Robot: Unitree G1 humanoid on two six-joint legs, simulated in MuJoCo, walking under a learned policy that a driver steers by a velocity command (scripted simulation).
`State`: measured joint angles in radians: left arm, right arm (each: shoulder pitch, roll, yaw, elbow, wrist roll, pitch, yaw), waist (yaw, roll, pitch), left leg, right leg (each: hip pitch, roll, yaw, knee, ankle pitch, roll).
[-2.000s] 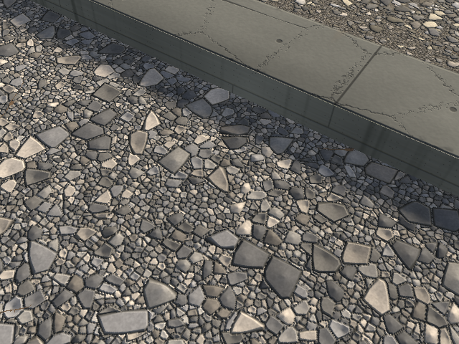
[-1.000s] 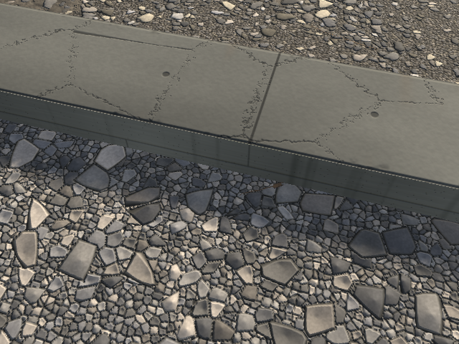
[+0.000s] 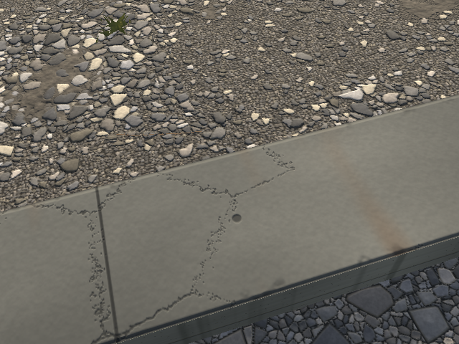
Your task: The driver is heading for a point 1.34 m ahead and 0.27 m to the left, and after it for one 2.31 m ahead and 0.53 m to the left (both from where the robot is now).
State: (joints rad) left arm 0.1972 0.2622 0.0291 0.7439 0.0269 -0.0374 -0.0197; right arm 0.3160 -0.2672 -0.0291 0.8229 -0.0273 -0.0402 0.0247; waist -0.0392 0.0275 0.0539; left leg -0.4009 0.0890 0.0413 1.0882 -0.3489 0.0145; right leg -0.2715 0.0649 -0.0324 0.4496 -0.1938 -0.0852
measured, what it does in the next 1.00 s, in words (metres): climbs: left foot, then right foot 0.16 m higher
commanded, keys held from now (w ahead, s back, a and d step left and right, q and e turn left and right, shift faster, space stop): w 0.94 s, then w+q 0.06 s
